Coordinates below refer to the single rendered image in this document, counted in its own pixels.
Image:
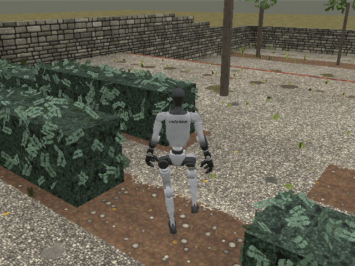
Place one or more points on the robot right hand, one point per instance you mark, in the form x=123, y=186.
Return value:
x=209, y=164

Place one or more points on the robot left upper arm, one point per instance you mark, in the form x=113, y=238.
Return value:
x=157, y=126

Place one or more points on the robot left hand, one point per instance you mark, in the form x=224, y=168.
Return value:
x=151, y=158

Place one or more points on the humanoid robot head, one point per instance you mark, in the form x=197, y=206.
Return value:
x=178, y=96

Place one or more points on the robot right upper arm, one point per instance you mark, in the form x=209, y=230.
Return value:
x=198, y=127

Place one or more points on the left robot thigh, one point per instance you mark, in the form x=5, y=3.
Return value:
x=164, y=168

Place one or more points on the left robot forearm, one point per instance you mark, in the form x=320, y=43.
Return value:
x=151, y=147

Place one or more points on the right robot forearm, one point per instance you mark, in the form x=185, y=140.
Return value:
x=205, y=150

